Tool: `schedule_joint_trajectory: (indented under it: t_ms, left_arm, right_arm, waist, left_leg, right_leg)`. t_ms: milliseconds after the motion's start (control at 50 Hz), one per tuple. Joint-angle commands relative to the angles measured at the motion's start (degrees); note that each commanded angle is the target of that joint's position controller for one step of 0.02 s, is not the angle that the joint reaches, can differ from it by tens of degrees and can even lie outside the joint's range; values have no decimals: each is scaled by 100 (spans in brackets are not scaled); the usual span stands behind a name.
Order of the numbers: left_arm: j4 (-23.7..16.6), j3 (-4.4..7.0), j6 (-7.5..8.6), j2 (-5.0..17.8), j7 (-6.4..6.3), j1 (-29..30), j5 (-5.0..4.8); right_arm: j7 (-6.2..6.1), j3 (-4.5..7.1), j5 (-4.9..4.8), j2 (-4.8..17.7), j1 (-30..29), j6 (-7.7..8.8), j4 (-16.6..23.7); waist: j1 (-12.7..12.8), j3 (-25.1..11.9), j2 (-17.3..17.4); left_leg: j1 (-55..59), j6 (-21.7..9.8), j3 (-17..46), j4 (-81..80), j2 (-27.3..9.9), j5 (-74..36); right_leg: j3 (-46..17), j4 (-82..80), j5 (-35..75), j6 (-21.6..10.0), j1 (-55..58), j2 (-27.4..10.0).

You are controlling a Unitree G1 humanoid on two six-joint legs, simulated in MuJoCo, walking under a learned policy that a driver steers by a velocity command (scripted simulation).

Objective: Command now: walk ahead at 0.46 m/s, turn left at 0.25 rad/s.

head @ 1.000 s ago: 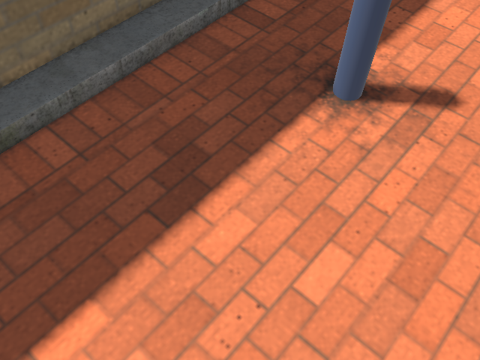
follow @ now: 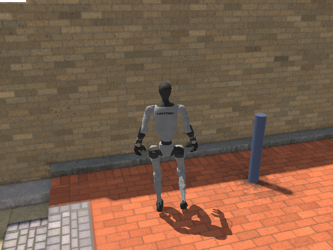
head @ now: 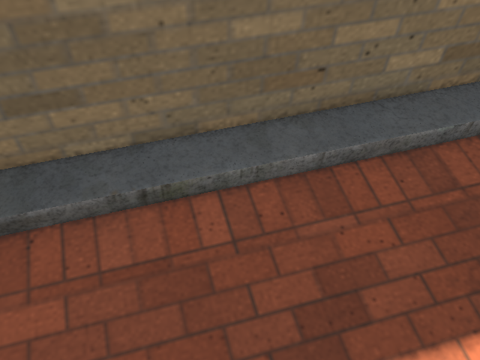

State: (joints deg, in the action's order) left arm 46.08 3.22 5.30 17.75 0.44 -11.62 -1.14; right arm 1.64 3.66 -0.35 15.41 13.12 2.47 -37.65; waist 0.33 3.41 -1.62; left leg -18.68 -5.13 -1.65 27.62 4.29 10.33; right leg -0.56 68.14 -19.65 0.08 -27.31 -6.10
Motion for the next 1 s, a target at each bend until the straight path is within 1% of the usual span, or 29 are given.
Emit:
schedule_joint_trajectory:
  t_ms: [20,80,120,160,200,240,280,300,320,340,360,380,400,420,440,460,480,500,520,560,580,600,620,640,660,700,780,880,1000]
  left_arm:
    - [-272,144,-33,540,-18,-222,74]
    - [-361,95,-105,352,-56,85,175]
    - [-414,30,-84,195,-23,370,174]
    - [-481,-14,-52,120,36,737,150]
    - [-513,-5,-43,175,89,868,122]
    - [-542,27,-35,286,138,919,158]
    - [-499,82,-11,427,167,733,222]
    - [-375,114,15,473,161,393,261]
    - [-314,177,45,748,120,133,313]
    - [-338,173,45,959,79,-41,428]
    - [-248,62,-37,462,64,-327,384]
    - [-202,-25,-111,238,86,-323,218]
    - [-207,-19,-173,295,90,-11,149]
    - [-253,-34,-232,281,71,312,144]
    - [-311,-53,-283,265,56,668,174]
    - [-341,-40,-340,303,38,932,224]
    - [-344,-23,-386,316,19,1060,261]
    - [-317,-19,-407,307,-5,1048,274]
    - [-267,-15,-416,307,-29,982,259]
    - [-184,-17,-437,310,-67,973,161]
    - [-125,-52,-442,221,-74,892,141]
    - [-52,-97,-435,108,-63,783,166]
    - [-46,-83,-434,146,-48,702,212]
    - [-50,-64,-435,162,-56,745,228]
    - [-19,-69,-429,147,-75,787,243]
    - [108,-72,-440,81,-117,627,216]
    - [300,-67,-434,70,-116,571,187]
    - [514,-50,-467,101,-117,575,144]
    - [761,-36,-534,146,-173,561,121]
  right_arm:
    - [-56,163,43,668,-62,203,309]
    - [-154,177,65,781,13,213,99]
    - [-219,161,56,769,27,154,-4]
    - [-257,160,45,815,241,110,-154]
    - [-263,151,46,830,366,73,-297]
    - [-263,136,35,794,332,35,-400]
    - [-274,136,10,790,251,-10,-486]
    - [-284,122,-9,757,160,-30,-504]
    - [-292,99,64,685,344,-11,-501]
    - [-273,12,144,420,1030,48,-536]
    - [-264,-52,105,330,1288,27,-719]
    - [-241,32,17,711,986,-68,-693]
    - [-271,79,-52,787,672,-195,-643]
    - [-319,91,-49,753,407,-330,-617]
    - [-361,104,-23,698,311,-459,-620]
    - [-399,83,-15,579,343,-538,-646]
    - [-429,50,5,447,423,-562,-733]
    - [-443,31,36,375,504,-548,-825]
    - [-440,34,50,364,576,-522,-917]
    - [-399,41,85,335,703,-481,-1095]
    - [-380,38,140,332,637,-473,-1116]
    - [-383,35,214,418,490,-461,-1050]
    - [-413,81,197,705,297,-451,-981]
    - [-409,107,148,750,200,-416,-1077]
    - [-402,51,151,542,65,-344,-1079]
    - [-392,16,153,440,-73,-212,-1143]
    - [-385,0,78,443,179,-95,-1343]
    - [-392,-33,60,414,304,-122,-1548]
    - [-383,-68,51,354,258,-165,-1758]
  waist:
    - [113,-654,448]
    - [125,-430,366]
    - [27,-437,463]
    - [-183,-493,510]
    - [-255,-532,572]
    - [-236,-509,626]
    - [-87,-573,631]
    - [115,-704,562]
    - [125,-1039,241]
    - [-151,-1781,-468]
    - [83,-2440,-1163]
    - [170,-2343,-875]
    - [106,-1847,-502]
    - [51,-1383,-294]
    - [-70,-1015,-302]
    - [-193,-807,-530]
    - [-224,-715,-707]
    - [-217,-773,-777]
    - [-216,-889,-750]
    - [-302,-970,-610]
    - [-290,-909,-533]
    - [-235,-738,-363]
    - [-28,-448,0]
    - [71,-259,481]
    - [71,-213,593]
    - [158,-214,740]
    - [50,-340,428]
    - [-27,-474,239]
    - [-33,-484,178]
  left_leg:
    - [1020,-1082,1700,-1540,-1579,-1830]
    - [771,-951,933,-1480,-1375,-3527]
    - [686,-709,493,-1394,-1094,-3677]
    - [781,-575,402,-1316,-1049,-3445]
    - [1032,-572,551,-1197,-1211,-3193]
    - [1371,-563,752,-876,-1387,-3133]
    - [1613,-465,950,-388,-1458,-3148]
    - [1602,-326,887,61,-1279,-3251]
    - [1367,-61,715,705,-875,-2881]
    - [206,295,625,1824,-435,-1076]
    - [-409,640,677,3025,-133,2261]
    - [-637,744,922,3442,-232,3083]
    - [-899,811,924,3663,-416,2868]
    - [-1004,846,794,3531,-543,2610]
    - [-813,864,756,3121,-687,2378]
    - [-458,875,655,2525,-727,2169]
    - [-74,878,490,2059,-650,1982]
    - [236,853,417,1681,-622,1700]
    - [491,810,358,1320,-598,1267]
    - [1059,676,184,486,-520,273]
    - [1222,586,169,225,-515,139]
    - [1206,455,437,-34,-742,98]
    - [722,278,722,-279,-982,803]
    - [-82,188,741,-432,-896,1798]
    - [-411,256,742,-638,-873,1970]
    - [-463,422,717,-712,-859,1522]
    - [35,455,617,-424,-801,494]
    - [371,428,513,-263,-736,-282]
    - [546,420,427,-248,-685,-691]
  right_leg:
    - [-205,-313,466,120,-814,-304]
    - [-81,-1167,1085,330,-851,-161]
    - [31,-2133,1850,316,-540,-6]
    - [98,-2908,2584,269,-223,189]
    - [24,-3298,2797,196,-85,287]
    - [-56,-3558,2408,54,-152,328]
    - [-34,-3883,2070,-137,58,412]
    - [75,-4294,2523,-260,574,514]
    - [-198,-4265,4704,-438,1442,203]
    - [-1157,-3760,6635,-1172,3174,-774]
    - [-2108,-3915,7068,-1977,3808,-1556]
    - [-2346,-4201,5779,-1996,3525,-1512]
    - [-2239,-4456,4221,-1792,3032,-1364]
    - [-2074,-4759,2891,-1606,2401,-1206]
    - [-1867,-5055,1830,-1399,1713,-1037]
    - [-1618,-5285,1047,-1198,1168,-793]
    - [-1353,-5405,767,-1100,806,-588]
    - [-1160,-5416,667,-1061,704,-478]
    - [-1059,-5389,539,-1050,709,-440]
    - [-886,-5304,-140,-920,557,-358]
    - [-829,-5295,-676,-733,430,-260]
    - [-764,-5234,-1114,-466,292,-142]
    - [-535,-5064,-1150,-244,343,108]
    - [-202,-4814,-637,-102,881,358]
    - [-154,-4533,-169,-72,1301,380]
    - [-86,-4304,419,-149,1572,394]
    - [-53,-4187,1187,-212,1532,404]
    - [-32,-4055,1938,-198,1660,397]
    - [-30,-3996,2211,-183,1766,392]
